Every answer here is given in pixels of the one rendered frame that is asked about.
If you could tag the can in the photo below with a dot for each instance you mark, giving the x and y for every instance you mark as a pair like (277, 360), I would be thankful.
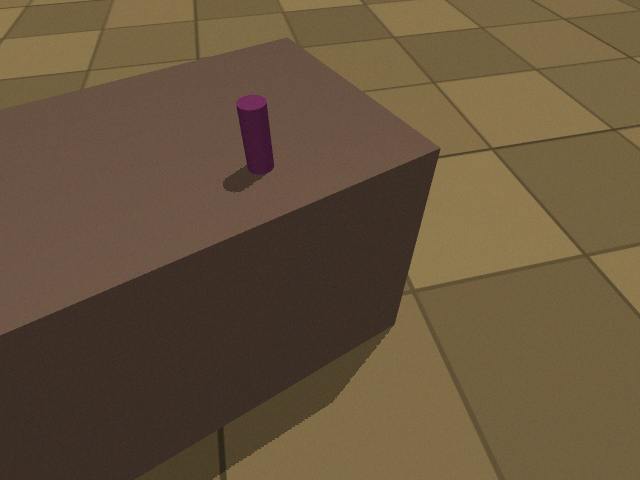
(255, 130)

